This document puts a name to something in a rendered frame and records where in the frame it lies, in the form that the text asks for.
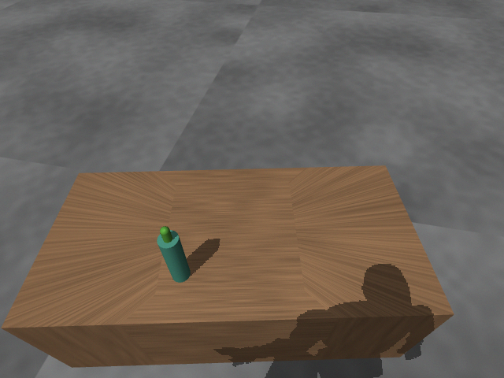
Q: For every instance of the bottle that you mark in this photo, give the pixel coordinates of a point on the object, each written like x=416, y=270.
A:
x=172, y=251

